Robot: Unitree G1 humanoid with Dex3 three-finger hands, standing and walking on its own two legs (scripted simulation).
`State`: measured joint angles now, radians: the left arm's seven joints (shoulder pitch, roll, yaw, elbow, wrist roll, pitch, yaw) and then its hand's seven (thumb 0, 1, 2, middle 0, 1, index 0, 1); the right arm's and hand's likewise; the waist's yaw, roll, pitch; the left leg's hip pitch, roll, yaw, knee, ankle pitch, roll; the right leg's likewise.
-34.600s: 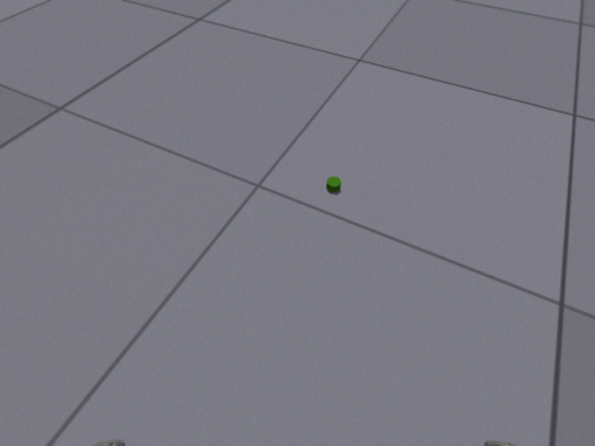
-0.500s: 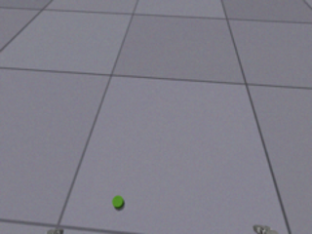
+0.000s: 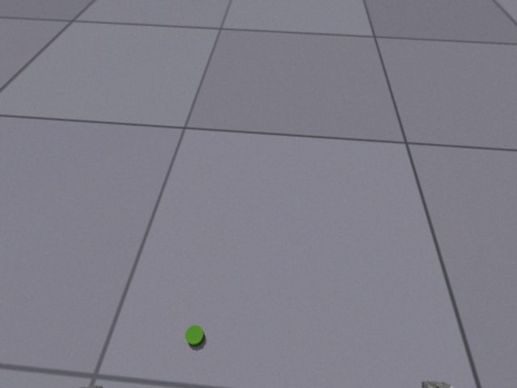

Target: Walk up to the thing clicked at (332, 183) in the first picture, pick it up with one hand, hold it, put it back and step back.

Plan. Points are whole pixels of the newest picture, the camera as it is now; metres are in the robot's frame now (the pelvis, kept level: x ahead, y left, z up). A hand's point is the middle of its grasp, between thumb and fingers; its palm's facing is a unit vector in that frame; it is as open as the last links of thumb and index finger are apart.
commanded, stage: stand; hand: left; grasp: from above
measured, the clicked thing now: (195, 336) +0.37 +0.24 -0.76
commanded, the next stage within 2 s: rise first in 0.64 s
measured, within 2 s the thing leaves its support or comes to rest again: neither
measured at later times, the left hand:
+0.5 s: hand out of the picture +0.07 +0.26 -0.16, palm faces -0.02 -0.94 -0.34, open 7.4 cm
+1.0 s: hand (122, 375) +0.15 +0.25 -0.17, palm faces -0.04 -0.94 -0.33, open 9.3 cm
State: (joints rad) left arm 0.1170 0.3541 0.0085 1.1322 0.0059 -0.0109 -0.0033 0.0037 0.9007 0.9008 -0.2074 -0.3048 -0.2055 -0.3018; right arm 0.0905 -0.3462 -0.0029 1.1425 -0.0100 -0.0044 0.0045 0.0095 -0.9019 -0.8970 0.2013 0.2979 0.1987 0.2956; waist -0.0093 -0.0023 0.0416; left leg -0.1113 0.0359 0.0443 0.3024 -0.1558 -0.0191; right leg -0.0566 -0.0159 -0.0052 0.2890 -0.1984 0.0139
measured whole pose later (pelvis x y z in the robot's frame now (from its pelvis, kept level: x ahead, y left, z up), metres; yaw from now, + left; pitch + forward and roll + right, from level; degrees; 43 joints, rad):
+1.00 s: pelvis -0.01 +0.00 -0.02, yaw +1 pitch +7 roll +0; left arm -0.06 0.35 0.15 1.04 0.13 -0.01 -0.05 0.00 0.42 0.92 -0.18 -0.70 -0.17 -0.70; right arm 0.21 -0.25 -0.03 0.79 0.02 -0.03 -0.02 0.01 -0.91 -0.90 0.20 0.30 0.20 0.30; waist -0.03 -0.02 0.00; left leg -0.47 0.04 0.02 0.62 -0.27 -0.01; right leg -0.41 -0.02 -0.02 0.61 -0.33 0.01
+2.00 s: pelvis -0.10 +0.00 -0.33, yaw -3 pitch +34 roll -4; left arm -0.33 0.52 0.14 0.82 0.81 -0.17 0.17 0.00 -0.52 1.02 -0.09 -1.03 -0.07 -1.04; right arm 0.03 -0.28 -0.07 0.69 -0.03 -0.12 0.06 0.01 -0.86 -0.89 0.20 0.30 0.20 0.30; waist 0.00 0.01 -0.13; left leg -1.98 0.06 -0.07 2.01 -0.63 -0.01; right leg -1.88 0.01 -0.04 2.00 -0.72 0.02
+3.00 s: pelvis -0.10 +0.00 -0.45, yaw -7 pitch +32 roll -6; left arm -0.71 0.67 0.15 1.32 1.25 -0.29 0.46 0.00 -0.50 0.98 -0.11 -0.97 -0.11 -0.96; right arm 0.04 -0.24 -0.02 0.80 -0.15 -0.04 0.12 0.01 -0.90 -0.90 0.20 0.30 0.20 0.30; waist -0.10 -0.04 -0.07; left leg -2.32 0.07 -0.14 2.38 -0.64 -0.02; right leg -2.20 0.04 -0.07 2.35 -0.72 0.02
